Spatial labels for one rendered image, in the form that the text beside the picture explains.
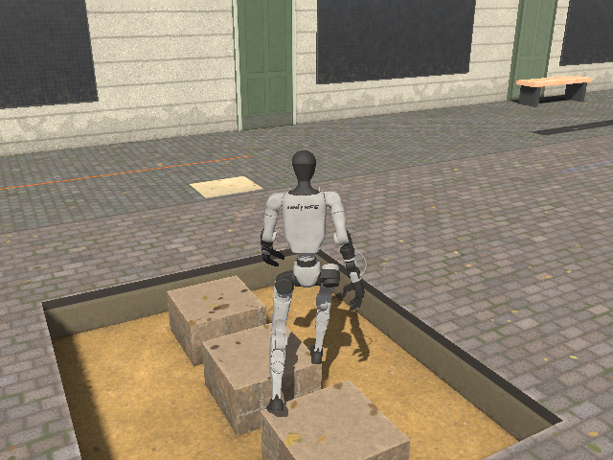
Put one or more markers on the left robot hand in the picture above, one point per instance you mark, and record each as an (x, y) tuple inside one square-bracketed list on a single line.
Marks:
[(275, 253)]

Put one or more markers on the robot right forearm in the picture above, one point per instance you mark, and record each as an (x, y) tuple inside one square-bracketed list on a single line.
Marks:
[(350, 261)]

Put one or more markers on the right robot upper arm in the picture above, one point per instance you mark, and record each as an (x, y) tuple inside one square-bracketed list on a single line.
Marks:
[(334, 201)]

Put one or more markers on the right robot hand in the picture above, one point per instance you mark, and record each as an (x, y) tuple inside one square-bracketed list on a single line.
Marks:
[(359, 294)]

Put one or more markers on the left robot upper arm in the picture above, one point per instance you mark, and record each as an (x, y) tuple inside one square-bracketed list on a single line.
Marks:
[(274, 202)]

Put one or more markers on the robot right foot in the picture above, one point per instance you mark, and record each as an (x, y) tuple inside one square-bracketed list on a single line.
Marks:
[(316, 357)]

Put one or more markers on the right robot thigh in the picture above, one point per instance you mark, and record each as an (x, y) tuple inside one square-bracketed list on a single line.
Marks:
[(330, 277)]

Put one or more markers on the robot left forearm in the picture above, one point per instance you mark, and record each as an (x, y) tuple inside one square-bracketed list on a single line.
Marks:
[(266, 247)]

